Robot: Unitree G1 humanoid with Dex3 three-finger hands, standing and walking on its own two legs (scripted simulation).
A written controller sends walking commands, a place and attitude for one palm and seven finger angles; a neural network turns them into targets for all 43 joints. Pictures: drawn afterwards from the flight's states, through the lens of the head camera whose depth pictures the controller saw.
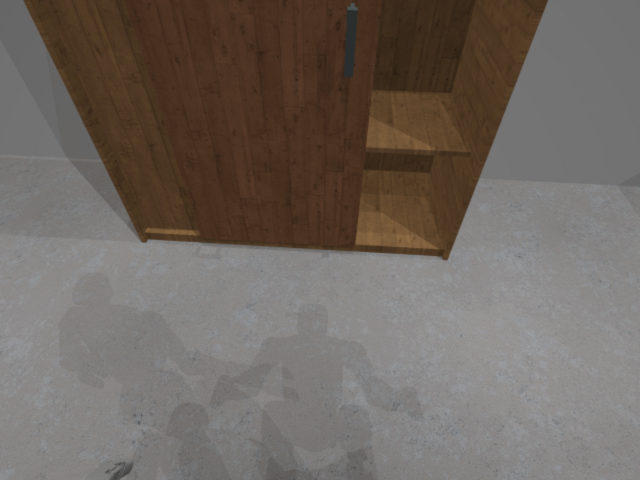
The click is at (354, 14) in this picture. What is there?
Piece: wardrobe's sliding door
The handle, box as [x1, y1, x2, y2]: [344, 3, 357, 76]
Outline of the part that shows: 354,3 351,3 351,6 347,8 344,76 352,76 357,12 357,7 354,6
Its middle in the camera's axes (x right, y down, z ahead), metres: +0.07 -0.50 +0.98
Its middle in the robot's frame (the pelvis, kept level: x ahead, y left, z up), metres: +1.09 -0.02 +0.10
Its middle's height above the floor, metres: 0.87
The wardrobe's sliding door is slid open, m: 0.37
